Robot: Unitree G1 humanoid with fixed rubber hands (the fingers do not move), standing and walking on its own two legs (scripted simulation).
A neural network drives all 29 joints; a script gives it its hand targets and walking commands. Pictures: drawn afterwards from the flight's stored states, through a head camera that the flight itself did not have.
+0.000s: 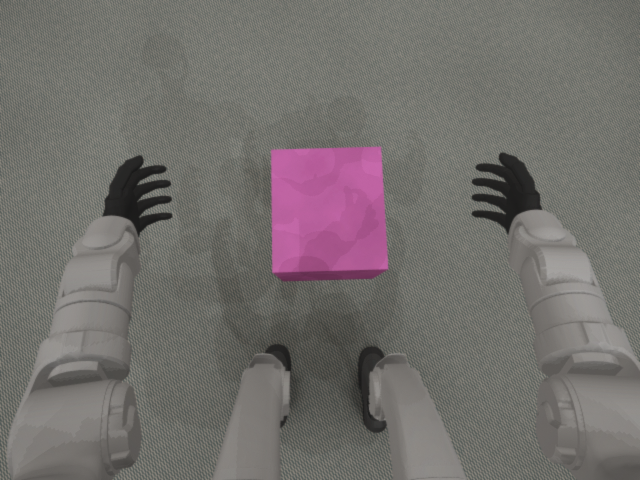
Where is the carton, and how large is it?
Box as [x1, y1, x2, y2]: [271, 147, 387, 280]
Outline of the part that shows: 380,147 271,150 272,272 282,280 372,278 387,269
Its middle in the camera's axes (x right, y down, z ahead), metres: +0.02 -0.06 +0.95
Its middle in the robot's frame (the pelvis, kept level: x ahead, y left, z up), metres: +0.52 +0.00 -0.56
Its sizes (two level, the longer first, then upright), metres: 0.270 0.241 0.244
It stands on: the floor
